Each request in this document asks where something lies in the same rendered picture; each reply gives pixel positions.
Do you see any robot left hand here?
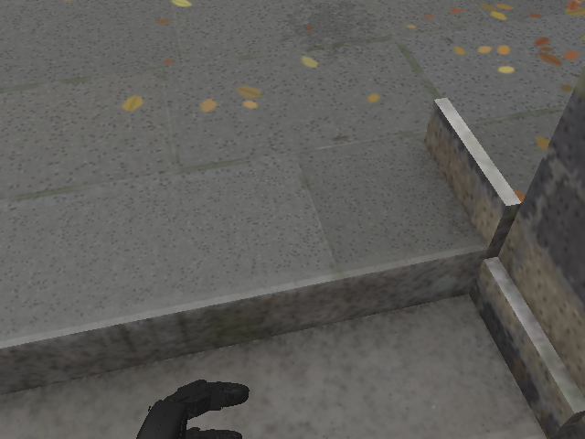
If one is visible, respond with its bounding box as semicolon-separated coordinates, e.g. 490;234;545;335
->
136;380;250;439

